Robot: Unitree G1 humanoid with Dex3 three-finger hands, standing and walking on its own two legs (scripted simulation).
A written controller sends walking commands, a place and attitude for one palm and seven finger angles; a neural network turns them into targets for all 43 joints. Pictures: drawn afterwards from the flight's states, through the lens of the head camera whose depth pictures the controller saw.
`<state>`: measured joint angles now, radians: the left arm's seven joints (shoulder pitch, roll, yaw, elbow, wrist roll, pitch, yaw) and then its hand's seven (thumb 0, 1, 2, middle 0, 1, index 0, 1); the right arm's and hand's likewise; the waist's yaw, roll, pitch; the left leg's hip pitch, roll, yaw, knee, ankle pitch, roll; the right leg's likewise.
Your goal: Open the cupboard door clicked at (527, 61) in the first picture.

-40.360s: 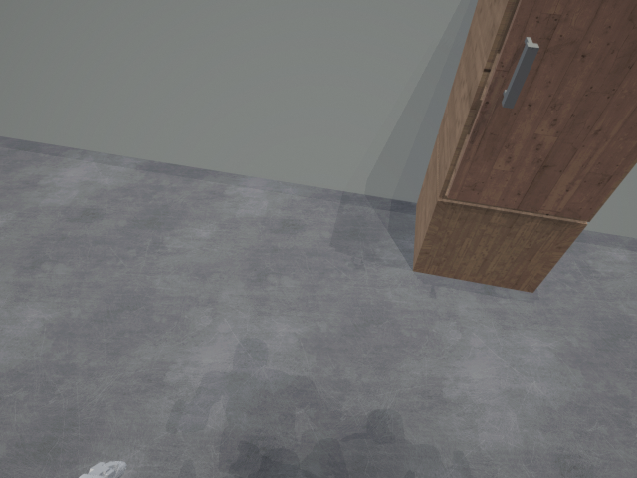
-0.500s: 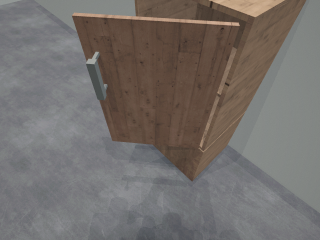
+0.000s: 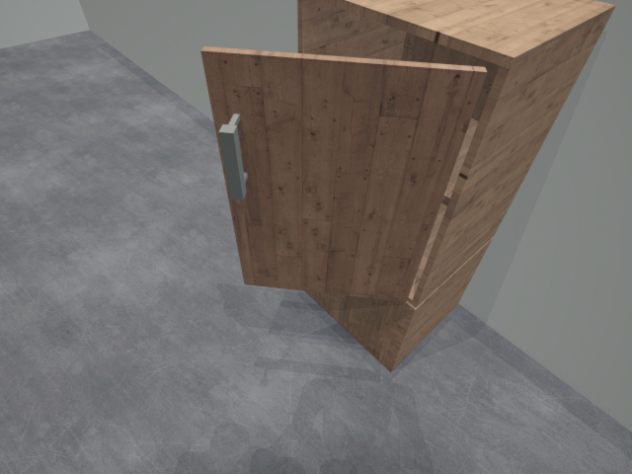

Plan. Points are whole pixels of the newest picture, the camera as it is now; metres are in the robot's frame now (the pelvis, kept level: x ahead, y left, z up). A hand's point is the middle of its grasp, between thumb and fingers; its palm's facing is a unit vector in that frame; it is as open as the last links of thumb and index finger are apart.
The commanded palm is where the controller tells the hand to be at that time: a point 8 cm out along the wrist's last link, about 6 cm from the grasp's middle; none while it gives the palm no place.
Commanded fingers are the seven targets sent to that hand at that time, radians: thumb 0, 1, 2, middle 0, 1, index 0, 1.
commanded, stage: look again from close up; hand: left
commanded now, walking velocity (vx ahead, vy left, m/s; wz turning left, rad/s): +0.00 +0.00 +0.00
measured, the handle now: (236, 157) +0.60 +0.18 +0.08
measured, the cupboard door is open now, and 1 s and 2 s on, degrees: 41 41 41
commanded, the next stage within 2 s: come to a stop and stand still in 0.58 s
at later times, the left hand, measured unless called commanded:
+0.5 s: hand out of the picture +0.01 +0.15 -0.18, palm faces +0.02 -0.99 -0.15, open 7.3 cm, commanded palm none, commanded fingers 0.00 0.90 0.90 -0.20 -0.30 -0.20 -0.30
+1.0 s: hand out of the picture +0.02 +0.17 -0.17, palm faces +0.02 -0.98 -0.19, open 7.4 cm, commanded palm none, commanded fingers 0.00 0.90 0.90 -0.20 -0.30 -0.20 -0.30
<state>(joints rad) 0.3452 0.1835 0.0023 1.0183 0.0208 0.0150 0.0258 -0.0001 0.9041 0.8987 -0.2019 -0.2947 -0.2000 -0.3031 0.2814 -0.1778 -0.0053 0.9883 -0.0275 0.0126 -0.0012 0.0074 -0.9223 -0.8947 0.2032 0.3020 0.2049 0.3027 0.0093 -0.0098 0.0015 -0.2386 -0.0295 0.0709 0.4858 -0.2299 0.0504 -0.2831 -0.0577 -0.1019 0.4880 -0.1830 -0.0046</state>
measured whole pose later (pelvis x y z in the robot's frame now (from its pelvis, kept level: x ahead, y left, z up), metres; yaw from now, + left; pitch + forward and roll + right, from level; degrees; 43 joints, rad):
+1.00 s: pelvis +0.01 +0.00 +0.00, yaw +0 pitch -2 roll +0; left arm 0.32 0.15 -0.01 1.08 0.02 -0.01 0.03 0.00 0.90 0.90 -0.20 -0.29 -0.20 -0.30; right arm 0.30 -0.17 0.00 1.04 -0.02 -0.01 -0.02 0.02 -0.93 -0.89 0.20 0.30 0.20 0.30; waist 0.00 0.00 -0.01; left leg -0.20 -0.02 0.07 0.50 -0.26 0.04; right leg -0.25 -0.05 -0.10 0.50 -0.22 -0.01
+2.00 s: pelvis +0.00 -0.02 +0.00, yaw +0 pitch -2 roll +0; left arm 0.37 0.11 0.00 1.10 0.01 -0.01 0.04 0.00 0.90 0.90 -0.20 -0.29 -0.20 -0.30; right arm 0.34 -0.09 0.00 1.13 -0.01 -0.01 -0.02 0.01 -0.91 -0.89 0.20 0.30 0.20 0.30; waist 0.01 -0.03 0.01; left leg -0.20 -0.01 0.05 0.44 -0.21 0.03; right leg -0.23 -0.03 -0.12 0.43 -0.16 -0.02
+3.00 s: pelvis +0.03 -0.03 -0.07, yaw +3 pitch +11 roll -3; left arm 0.42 0.28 0.21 -0.05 -0.32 -0.34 -0.42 0.00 0.25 0.63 -0.25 -0.71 -0.25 -0.72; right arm 0.19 -0.20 0.04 0.55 0.04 -0.21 -0.04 0.02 -0.90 -0.89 0.21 0.30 0.21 0.30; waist 0.03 0.04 -0.09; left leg -0.74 0.02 -0.04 1.07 -0.53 0.01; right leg -0.72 0.01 -0.14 1.00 -0.47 -0.05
